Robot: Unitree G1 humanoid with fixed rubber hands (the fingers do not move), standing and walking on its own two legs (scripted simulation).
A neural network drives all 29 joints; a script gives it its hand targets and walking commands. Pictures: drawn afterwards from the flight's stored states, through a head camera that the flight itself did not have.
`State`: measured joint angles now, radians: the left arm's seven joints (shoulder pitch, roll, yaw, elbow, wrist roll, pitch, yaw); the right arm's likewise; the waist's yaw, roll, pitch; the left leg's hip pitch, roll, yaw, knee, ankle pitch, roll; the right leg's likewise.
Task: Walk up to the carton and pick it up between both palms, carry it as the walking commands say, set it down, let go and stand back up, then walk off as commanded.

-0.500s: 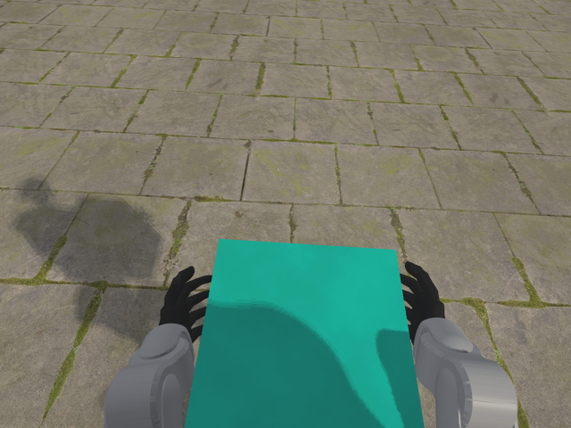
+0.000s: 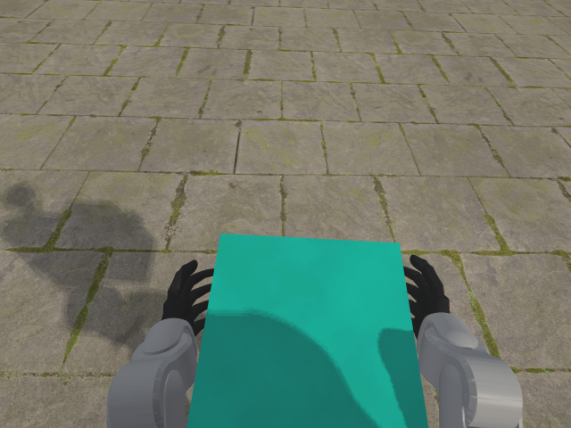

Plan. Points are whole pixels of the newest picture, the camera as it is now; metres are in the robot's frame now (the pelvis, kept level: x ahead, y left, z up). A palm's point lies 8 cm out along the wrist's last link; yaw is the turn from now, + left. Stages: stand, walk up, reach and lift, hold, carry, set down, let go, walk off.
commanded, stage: carry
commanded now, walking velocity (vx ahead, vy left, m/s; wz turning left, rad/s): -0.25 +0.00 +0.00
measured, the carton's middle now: (301, 351) +0.23 +0.00 +0.02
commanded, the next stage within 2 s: none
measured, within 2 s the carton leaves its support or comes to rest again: neither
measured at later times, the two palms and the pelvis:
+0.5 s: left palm out of the picture +0.07 +0.12 +0.08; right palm out of the picture +0.04 -0.18 +0.09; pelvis -0.18 -0.01 +0.00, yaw -5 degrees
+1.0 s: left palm out of the picture -0.04 -0.04 +0.07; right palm out of the picture -0.18 -0.31 +0.06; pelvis -0.32 -0.07 +0.00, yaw -23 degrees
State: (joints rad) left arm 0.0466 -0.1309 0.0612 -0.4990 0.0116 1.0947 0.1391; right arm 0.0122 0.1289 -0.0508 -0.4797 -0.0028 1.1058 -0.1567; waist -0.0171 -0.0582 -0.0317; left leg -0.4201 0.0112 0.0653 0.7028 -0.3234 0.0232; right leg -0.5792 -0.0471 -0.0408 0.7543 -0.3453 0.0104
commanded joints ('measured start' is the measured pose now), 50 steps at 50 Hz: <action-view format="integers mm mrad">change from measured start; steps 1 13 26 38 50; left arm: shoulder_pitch -508 -447 -375 -451 -378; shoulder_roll -860 -803 -778 -799 -890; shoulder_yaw -738 -718 -687 -732 -679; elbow -208 -172 -179 -207 -222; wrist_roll -255 -301 -218 -274 -248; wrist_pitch -18 1 11 24 -43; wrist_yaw -119 -147 -108 -124 -137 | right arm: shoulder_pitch -435 -398 -412 -368 -495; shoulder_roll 857 782 755 782 880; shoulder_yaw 666 652 667 645 790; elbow -198 -246 -211 -229 -375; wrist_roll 277 219 272 237 346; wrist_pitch -32 -26 -16 -20 -46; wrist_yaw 155 109 132 115 149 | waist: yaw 0 34 16 10 24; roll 299 -300 461 367 -172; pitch -286 -327 -329 -280 -389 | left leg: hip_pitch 57 -202 341 216 -90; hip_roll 356 46 619 419 77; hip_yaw -326 26 -568 -71 43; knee -328 24 -440 -304 252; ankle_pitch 507 -174 172 244 -159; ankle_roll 211 -58 148 82 -74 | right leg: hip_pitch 41 369 -160 73 368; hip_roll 41 -335 83 -5 -136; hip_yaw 43 459 -17 -73 157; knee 412 -505 159 -12 -279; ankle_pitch -179 66 -208 -56 372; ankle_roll -1 -176 24 40 -174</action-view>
